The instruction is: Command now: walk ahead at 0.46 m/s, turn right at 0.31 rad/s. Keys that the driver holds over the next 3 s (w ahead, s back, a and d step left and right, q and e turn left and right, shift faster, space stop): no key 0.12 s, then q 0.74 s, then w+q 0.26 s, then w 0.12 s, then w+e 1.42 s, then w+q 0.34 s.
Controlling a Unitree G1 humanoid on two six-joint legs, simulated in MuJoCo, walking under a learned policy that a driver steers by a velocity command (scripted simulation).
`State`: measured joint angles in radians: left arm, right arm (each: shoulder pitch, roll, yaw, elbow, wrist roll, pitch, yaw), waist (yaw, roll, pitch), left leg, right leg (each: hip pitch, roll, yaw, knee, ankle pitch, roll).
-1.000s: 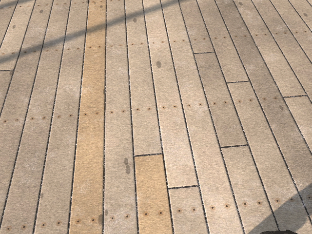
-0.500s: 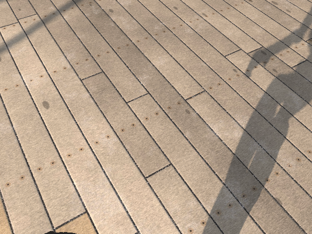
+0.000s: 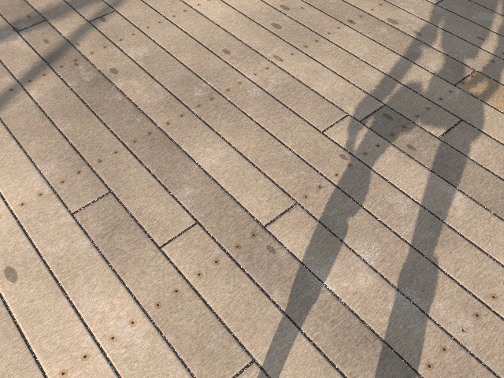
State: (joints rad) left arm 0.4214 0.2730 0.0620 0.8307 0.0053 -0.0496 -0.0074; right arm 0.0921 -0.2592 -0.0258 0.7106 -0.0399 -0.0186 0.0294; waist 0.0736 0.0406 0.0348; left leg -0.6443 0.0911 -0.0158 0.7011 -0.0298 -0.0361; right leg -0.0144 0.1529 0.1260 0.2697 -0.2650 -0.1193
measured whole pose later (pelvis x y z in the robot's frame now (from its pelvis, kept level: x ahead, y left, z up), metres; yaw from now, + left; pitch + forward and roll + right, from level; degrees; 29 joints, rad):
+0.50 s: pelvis +0.15 +0.04 +0.00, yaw +6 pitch +1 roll +0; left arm 0.15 0.25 0.02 0.79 0.02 0.04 0.02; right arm 0.30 -0.26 -0.06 0.83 -0.02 0.02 0.01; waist -0.05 -0.02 0.06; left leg -0.31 -0.10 -0.08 0.42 -0.11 0.07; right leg -0.45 0.01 0.06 0.82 -0.37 0.03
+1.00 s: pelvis +0.16 +0.02 +0.00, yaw +24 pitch +0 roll +0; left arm 0.24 0.28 0.05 0.77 0.04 0.00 0.01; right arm 0.18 -0.29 -0.07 0.76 -0.01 0.09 0.07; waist 0.03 0.00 0.04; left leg -0.31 0.01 0.03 0.75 -0.46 -0.01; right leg -0.18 -0.06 -0.16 0.44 -0.25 -0.02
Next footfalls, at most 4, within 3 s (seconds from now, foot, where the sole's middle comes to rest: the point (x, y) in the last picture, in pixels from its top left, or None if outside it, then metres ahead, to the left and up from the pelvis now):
0.12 left None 0.25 0.12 -0.78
0.60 right None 0.23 -0.07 -0.78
1.08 left None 0.13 0.13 -0.78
1.54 right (221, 355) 0.51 0.17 -0.78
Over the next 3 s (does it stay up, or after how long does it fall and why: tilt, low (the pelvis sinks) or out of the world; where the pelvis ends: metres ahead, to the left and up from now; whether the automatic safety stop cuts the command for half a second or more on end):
stays up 1.09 0.26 0.00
